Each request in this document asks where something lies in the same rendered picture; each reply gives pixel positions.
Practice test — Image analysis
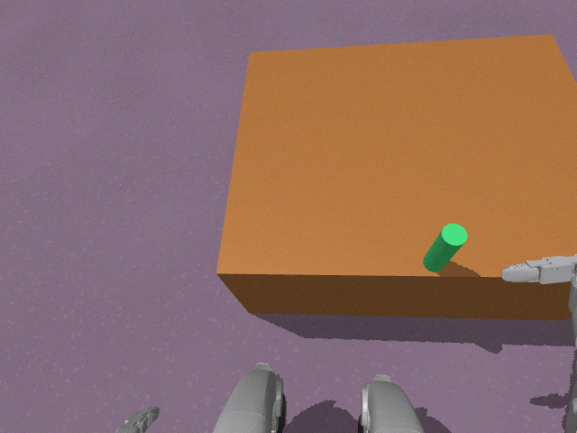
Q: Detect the right robot hand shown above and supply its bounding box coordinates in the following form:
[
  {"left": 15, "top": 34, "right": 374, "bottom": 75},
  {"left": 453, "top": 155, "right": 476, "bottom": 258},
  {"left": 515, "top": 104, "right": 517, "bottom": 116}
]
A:
[{"left": 501, "top": 254, "right": 577, "bottom": 284}]

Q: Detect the can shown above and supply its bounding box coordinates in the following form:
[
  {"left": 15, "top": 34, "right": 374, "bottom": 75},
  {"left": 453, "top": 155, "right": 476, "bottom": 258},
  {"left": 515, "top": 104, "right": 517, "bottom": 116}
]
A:
[{"left": 423, "top": 224, "right": 468, "bottom": 272}]

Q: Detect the left robot hand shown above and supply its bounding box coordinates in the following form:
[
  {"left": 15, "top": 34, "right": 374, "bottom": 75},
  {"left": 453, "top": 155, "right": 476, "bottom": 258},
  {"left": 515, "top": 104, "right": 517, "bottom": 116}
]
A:
[{"left": 115, "top": 406, "right": 160, "bottom": 433}]

